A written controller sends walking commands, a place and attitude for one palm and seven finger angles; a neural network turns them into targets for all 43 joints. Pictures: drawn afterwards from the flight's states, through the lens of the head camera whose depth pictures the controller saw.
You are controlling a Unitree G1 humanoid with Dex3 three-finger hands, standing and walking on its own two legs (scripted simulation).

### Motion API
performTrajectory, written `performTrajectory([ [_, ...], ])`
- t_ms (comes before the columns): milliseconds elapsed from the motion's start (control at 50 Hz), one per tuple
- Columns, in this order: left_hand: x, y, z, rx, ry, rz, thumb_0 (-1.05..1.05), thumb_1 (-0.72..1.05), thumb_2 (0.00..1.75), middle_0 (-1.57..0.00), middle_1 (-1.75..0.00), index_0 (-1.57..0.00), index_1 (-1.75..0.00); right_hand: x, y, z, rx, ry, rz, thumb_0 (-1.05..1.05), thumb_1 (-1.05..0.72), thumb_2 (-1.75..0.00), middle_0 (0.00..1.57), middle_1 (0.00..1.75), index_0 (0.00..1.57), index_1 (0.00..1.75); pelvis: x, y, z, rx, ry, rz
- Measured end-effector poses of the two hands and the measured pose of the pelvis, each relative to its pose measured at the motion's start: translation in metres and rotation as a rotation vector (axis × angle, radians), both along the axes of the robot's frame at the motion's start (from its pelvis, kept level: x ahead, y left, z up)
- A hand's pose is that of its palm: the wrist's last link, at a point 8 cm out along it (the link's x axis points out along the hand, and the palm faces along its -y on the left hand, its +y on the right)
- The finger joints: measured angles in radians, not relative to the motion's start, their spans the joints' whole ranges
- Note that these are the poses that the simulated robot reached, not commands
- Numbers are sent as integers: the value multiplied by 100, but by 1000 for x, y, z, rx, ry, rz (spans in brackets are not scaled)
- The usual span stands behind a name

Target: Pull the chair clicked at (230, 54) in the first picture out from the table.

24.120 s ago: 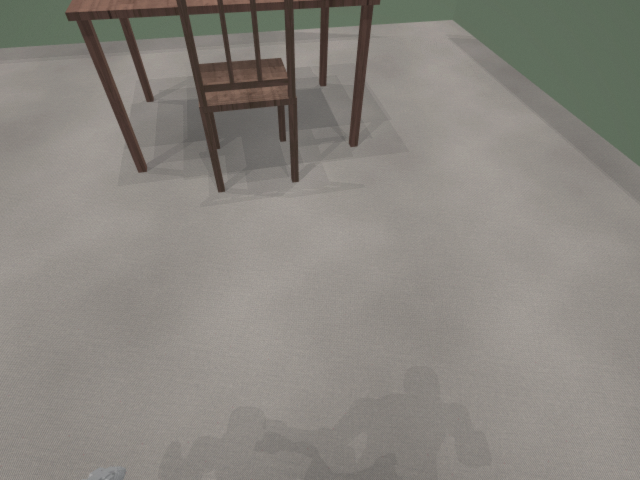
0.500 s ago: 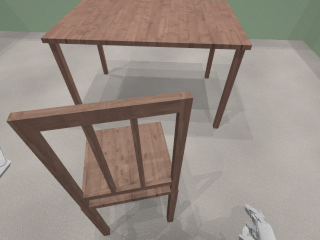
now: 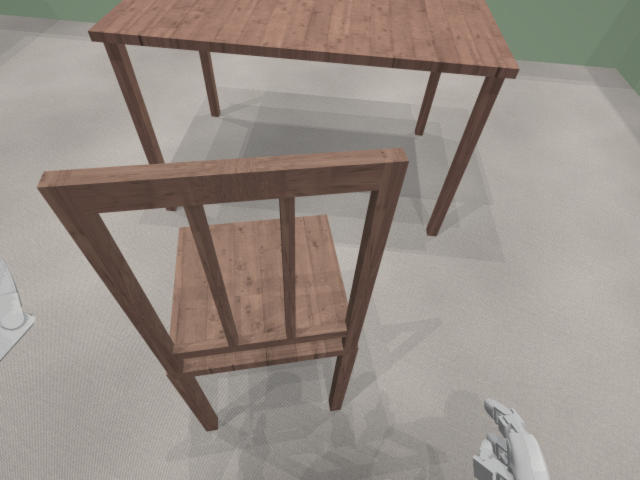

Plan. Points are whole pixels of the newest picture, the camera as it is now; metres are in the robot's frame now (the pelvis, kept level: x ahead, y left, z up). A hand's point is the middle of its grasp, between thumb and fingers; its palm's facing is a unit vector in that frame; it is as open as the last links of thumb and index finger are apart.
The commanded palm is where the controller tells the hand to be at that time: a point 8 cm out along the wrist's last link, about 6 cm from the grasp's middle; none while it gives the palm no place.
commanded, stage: step back with the hand held close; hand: left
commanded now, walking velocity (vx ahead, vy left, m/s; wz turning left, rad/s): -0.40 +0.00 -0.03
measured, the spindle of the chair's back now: (217, 287) +0.38 +0.17 -0.03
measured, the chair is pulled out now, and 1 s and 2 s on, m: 0.56 0.56 0.56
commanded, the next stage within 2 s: stop stepping back and stand still in 0.10 s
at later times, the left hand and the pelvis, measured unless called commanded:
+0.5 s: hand (10, 462) +0.11 +0.22 +0.18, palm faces +0.34 -0.80 -0.49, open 7.4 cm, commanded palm +0.06 +0.27 +0.19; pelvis -0.09 -0.03 +0.01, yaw -4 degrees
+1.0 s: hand out of the picture +0.07 +0.22 +0.18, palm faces +0.44 -0.79 -0.41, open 7.4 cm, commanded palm +0.02 +0.26 +0.19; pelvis -0.13 -0.03 +0.01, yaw -2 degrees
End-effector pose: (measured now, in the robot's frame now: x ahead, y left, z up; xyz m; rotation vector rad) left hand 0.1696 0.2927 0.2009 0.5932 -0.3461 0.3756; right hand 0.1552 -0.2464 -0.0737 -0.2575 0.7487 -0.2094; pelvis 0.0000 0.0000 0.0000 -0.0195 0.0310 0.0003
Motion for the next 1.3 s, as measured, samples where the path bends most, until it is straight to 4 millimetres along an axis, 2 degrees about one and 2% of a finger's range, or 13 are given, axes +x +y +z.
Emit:
performTrajectory([
  [100, -11, 6, -2, -29, 42, -8, 1, 89, 89, -21, -30, -21, -30, -17, 11, 15, 5, -25, 13, 1, -90, -90, 20, 29, 20, 30, -17, 0, 10, -14, -3, -23],
  [240, -37, -25, 18, -6, 5, -116, 1, 89, 89, -21, -30, -21, -30, -50, 12, 18, 52, -42, 36, 1, -90, -90, 21, 30, 21, 30, -51, -11, 16, -30, 12, -66],
  [340, -60, -41, 11, 47, 105, -116, 1, 89, 89, -21, -30, -21, -30, -83, -6, 3, 99, -44, 0, 1, -90, -90, 21, 30, 21, 30, -83, -25, 9, -42, -3, -74],
  [400, -78, -45, 6, 17, 158, -97, 1, 89, 89, -21, -30, -21, -30, -113, -21, 2, 106, -3, -60, 1, -90, -90, 21, 30, 21, 30, -91, -28, 14, -8, -18, -89],
  [480, -91, -37, -2, -32, 149, -45, 1, 89, 89, -21, -30, -21, -30, -148, -40, 4, 59, 27, -125, 1, -90, -90, 21, 30, 21, 30, -92, -27, 15, 19, -25, -76],
  [580, -101, -23, -8, -87, 78, -23, 1, 89, 89, -21, -30, -21, -30, -174, -50, 5, 2, 49, -155, 1, -90, -90, 20, 29, 20, 30, -105, -20, 12, 14, -57, -49],
  [720, -122, -24, 1, -46, 64, -38, 1, 89, 89, -21, -30, -21, -30, -175, -29, 15, 42, -28, -115, 1, -90, -90, 20, 29, 20, 30, -124, -20, 16, -1, -62, -47],
  [900, -143, -30, -1, -67, 69, 41, 1, 89, 89, -21, -30, -21, -30, -158, -7, 4, 118, -37, -14, 1, -90, -90, 20, 30, 20, 30, -133, -32, 14, -6, -58, -27],
  [1080, -123, -35, -7, -111, 66, 33, 1, 89, 89, -21, -30, -21, -30, -144, -22, 4, 77, -22, -22, 1, -90, -90, 21, 30, 21, 30, -121, -33, 13, -7, -64, -35],
  [1120, -107, -34, -31, -116, 161, 17, 1, 90, 89, -20, -30, -21, -30, -141, -26, 0, 89, -14, -5, 1, -90, -90, 20, 30, 21, 30, -117, -32, 12, 0, -42, -25],
  [1200, -88, -43, -154, -334, 644, 61, 0, 90, 90, -19, -30, -20, -30, -148, -28, -25, 107, 135, 19, 1, -90, -90, 20, 29, 20, 30, -114, -29, 9, 10, -19, -11],
  [1260, -114, -75, -246, -479, 1024, 69, 0, 91, 90, -19, -30, -19, -30, -164, -25, -35, 114, 233, 7, 1, -90, -90, 20, 29, 20, 30, -111, -30, 7, 21, -28, -8],
  [1300, -146, -102, -290, -559, 1235, 56, 0, 91, 89, -19, -30, -19, -30, -180, -23, -37, 112, 295, -9, 1, -90, -90, 20, 29, 20, 30, -109, -32, 8, 25, -38, -8],
])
